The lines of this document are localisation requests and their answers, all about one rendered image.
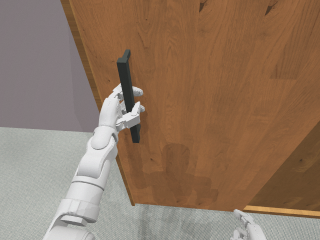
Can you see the robot left forearm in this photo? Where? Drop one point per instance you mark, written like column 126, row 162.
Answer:
column 81, row 204

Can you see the right robot hand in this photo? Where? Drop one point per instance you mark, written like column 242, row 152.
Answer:
column 253, row 231

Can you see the left robot hand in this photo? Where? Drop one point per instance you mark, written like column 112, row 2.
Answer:
column 113, row 113

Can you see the wardrobe door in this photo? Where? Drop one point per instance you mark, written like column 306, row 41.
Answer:
column 296, row 183
column 230, row 89

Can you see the handle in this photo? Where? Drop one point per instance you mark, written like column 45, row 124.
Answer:
column 127, row 90

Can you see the left robot upper arm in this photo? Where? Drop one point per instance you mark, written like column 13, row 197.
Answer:
column 67, row 233

